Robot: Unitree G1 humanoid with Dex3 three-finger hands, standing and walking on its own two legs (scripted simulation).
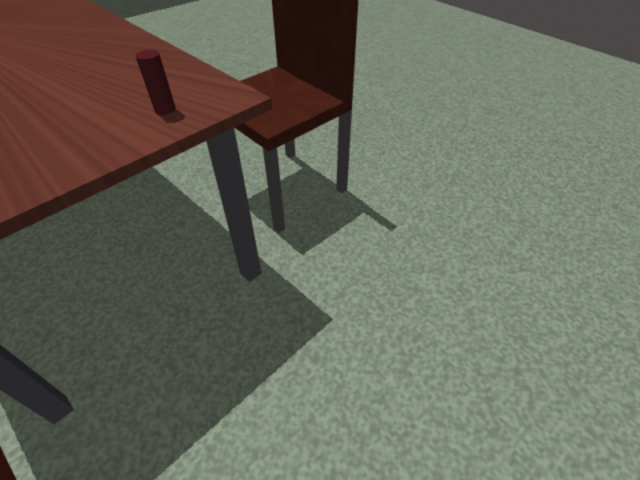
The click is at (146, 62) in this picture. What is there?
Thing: squat round
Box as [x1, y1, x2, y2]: [136, 50, 175, 114]
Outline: 138,52 136,54 136,58 155,112 158,114 166,114 172,112 175,108 158,52 156,50 143,50
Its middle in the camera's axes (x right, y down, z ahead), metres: -0.39 -0.38 +0.92
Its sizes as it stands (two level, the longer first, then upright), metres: 0.050 0.050 0.133
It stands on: a support 0.75 m high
